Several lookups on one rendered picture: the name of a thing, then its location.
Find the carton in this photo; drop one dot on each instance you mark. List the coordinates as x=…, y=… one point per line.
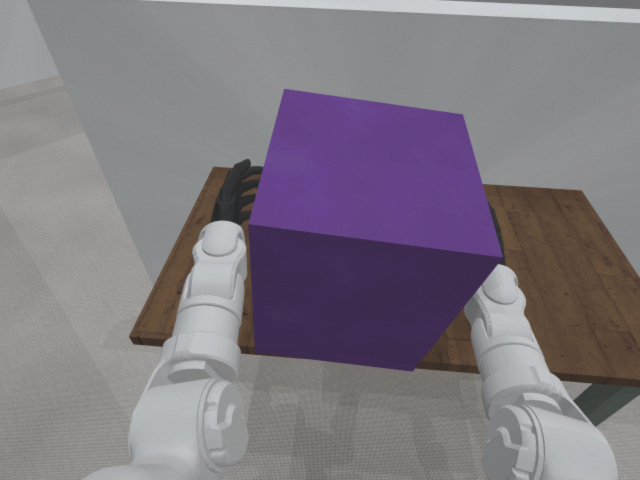
x=370, y=231

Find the robot right forearm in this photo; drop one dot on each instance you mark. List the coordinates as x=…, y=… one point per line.
x=509, y=359

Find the robot right upper arm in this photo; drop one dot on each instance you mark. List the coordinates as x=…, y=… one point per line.
x=523, y=442

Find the table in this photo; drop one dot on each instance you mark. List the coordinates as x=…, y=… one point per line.
x=582, y=294

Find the robot left forearm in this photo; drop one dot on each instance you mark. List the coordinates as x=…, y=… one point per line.
x=205, y=336

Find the robot left upper arm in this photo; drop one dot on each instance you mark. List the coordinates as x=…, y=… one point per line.
x=185, y=431

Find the right robot hand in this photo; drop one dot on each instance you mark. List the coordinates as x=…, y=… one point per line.
x=498, y=232

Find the left robot hand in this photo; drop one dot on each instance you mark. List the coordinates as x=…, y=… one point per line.
x=229, y=201

